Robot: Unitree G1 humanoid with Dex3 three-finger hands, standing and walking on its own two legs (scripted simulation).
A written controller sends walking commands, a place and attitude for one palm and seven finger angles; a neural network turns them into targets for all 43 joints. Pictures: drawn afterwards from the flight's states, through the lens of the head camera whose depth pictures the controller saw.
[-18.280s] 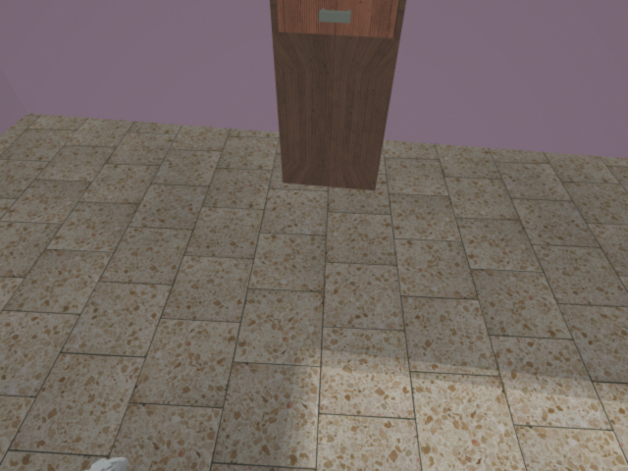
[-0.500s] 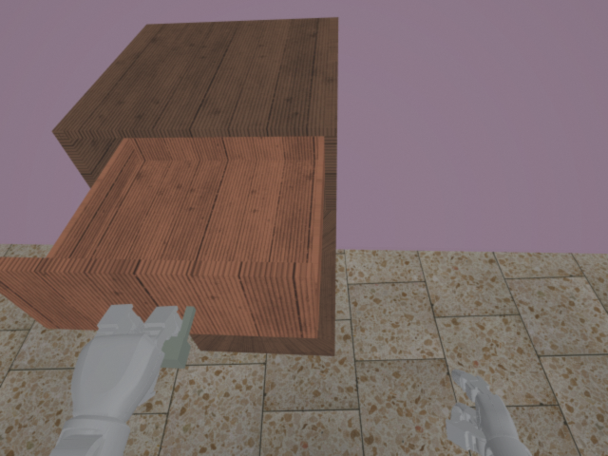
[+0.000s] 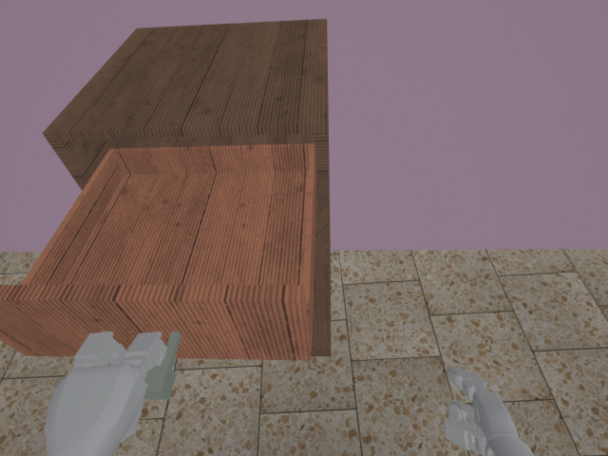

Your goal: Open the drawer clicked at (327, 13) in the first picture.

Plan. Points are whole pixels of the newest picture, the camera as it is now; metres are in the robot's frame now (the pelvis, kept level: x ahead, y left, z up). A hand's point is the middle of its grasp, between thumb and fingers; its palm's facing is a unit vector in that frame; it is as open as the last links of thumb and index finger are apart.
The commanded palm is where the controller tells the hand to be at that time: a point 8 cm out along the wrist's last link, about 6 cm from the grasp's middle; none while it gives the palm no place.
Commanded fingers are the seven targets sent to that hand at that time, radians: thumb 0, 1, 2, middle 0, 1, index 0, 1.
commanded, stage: pull the drawer open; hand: left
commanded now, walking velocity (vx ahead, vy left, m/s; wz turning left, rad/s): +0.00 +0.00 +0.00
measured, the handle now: (131, 360) +0.21 +0.24 +0.05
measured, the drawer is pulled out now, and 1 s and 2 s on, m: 0.30 0.29 0.27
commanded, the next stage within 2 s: open the thumb to release the handle in 0.14 s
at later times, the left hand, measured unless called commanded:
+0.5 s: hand (131, 400) +0.17 +0.23 +0.04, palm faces +0.04 -0.07 -1.00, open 6.8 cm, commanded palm +0.14 +0.23 +0.10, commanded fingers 0.00 -0.08 0.48 -0.33 -1.25 -0.33 -1.25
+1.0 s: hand (131, 399) +0.17 +0.23 +0.04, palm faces +0.03 -0.07 -1.00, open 12.9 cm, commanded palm +0.16 +0.23 +0.09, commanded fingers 0.00 -0.50 0.30 -0.30 -1.20 -0.30 -1.20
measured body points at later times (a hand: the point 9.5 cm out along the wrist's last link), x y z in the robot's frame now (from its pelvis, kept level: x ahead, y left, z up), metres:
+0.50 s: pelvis +0.00 +0.00 +0.00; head +0.02 -0.04 +0.44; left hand +0.16 +0.23 +0.09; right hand +0.22 -0.20 -0.11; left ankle -0.04 +0.11 -0.71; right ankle +0.01 -0.09 -0.71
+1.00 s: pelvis -0.01 -0.01 +0.00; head +0.02 -0.05 +0.45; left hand +0.16 +0.23 +0.09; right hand +0.22 -0.22 -0.10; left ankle -0.04 +0.11 -0.71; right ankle +0.01 -0.09 -0.71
